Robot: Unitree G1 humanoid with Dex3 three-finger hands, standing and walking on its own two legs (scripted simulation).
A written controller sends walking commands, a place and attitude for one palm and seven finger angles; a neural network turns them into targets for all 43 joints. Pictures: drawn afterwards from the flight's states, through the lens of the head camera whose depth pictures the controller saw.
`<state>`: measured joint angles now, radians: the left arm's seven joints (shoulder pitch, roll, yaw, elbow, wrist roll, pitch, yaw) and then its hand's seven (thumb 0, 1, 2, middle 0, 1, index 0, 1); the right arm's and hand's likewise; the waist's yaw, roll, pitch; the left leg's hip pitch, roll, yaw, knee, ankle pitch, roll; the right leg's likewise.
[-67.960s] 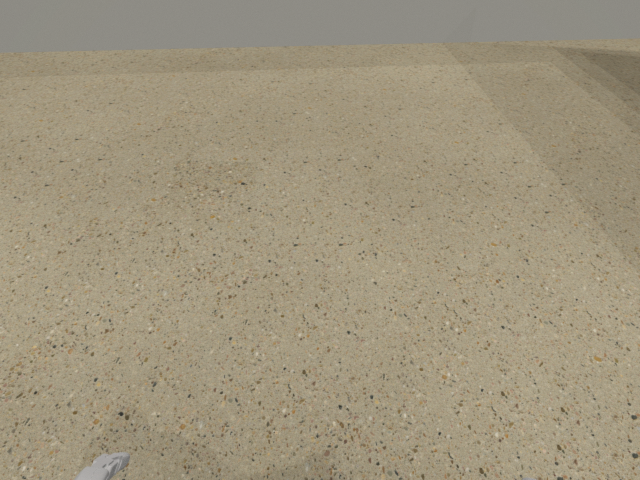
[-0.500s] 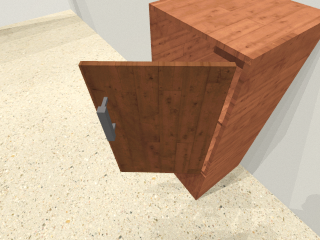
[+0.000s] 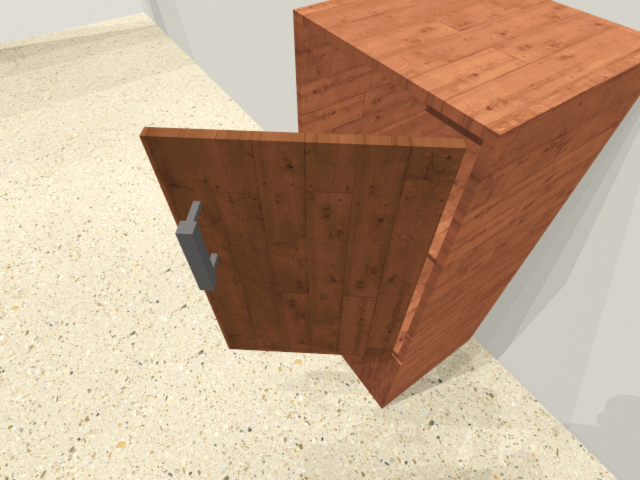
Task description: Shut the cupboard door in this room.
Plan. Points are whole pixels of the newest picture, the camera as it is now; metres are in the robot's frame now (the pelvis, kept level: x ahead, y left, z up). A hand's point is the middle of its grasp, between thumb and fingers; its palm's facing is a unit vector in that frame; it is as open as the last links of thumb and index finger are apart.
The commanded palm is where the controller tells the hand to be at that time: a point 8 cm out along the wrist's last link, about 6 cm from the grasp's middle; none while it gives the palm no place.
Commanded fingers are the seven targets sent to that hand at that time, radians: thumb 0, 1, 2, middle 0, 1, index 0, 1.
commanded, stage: come to a stop and stand still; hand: left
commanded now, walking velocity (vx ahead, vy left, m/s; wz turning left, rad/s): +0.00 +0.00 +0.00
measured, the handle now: (202, 247) +0.41 +0.20 +0.03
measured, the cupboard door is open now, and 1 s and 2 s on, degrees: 52 52 52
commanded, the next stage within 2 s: look again from close up in 0.06 s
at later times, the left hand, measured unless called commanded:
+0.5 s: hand out of the picture +0.00 +0.17 -0.17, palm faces +0.02 -0.98 -0.21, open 7.3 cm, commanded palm none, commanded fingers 0.00 0.90 0.90 -0.20 -0.30 -0.20 -0.30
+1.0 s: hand (176, 415) +0.19 +0.18 -0.01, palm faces +0.22 -0.97 -0.08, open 7.0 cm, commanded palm +0.09 +0.22 -0.06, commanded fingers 0.00 0.90 0.90 -0.40 -0.52 -0.40 -0.52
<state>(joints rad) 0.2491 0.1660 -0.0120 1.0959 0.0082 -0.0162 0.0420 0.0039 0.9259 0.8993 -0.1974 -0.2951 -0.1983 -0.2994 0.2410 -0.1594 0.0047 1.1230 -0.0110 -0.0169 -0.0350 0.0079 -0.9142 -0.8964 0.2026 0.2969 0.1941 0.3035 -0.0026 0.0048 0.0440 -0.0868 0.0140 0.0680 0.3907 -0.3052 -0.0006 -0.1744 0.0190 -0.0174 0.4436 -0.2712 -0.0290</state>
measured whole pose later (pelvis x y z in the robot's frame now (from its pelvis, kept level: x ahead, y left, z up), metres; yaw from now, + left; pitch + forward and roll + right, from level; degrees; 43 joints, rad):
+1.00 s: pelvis -0.03 +0.00 -0.02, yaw +4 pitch +4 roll +1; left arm 0.30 0.16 0.05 0.20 -0.17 -0.24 0.04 0.02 0.93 0.90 -0.25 -0.36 -0.25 -0.36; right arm 0.29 -0.26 -0.03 0.82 0.02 -0.29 -0.06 0.02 -0.92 -0.90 0.20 0.30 0.20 0.30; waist -0.05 0.04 -0.07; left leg -0.35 -0.02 0.02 0.66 -0.38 0.01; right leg -0.40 -0.03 -0.07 0.69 -0.35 -0.02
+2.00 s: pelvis -0.05 +0.02 -0.06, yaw +4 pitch +10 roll -2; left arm 0.45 0.27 0.16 -0.20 -0.29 -0.29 -0.20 0.02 0.90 0.90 -1.14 -1.32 -1.14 -1.33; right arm 0.26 -0.23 0.01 0.45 0.04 -0.20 -0.06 0.02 -0.91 -0.90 0.20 0.30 0.19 0.30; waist 0.01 0.02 -0.11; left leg -0.66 0.00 0.00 1.01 -0.51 0.03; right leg -0.68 -0.02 -0.09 0.95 -0.44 -0.01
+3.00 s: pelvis -0.06 +0.01 -0.05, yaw +5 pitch +7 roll -2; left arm 0.20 0.26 0.16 -0.04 -0.29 -0.27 -0.25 0.02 0.90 0.90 -1.30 -1.50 -1.30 -1.50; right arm 0.25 -0.26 0.05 0.54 0.04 -0.23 -0.07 0.02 -0.91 -0.90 0.21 0.30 0.20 0.30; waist 0.01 0.04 -0.05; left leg -0.58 0.00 -0.02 0.92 -0.46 0.01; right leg -0.59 -0.02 -0.10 0.87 -0.40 -0.02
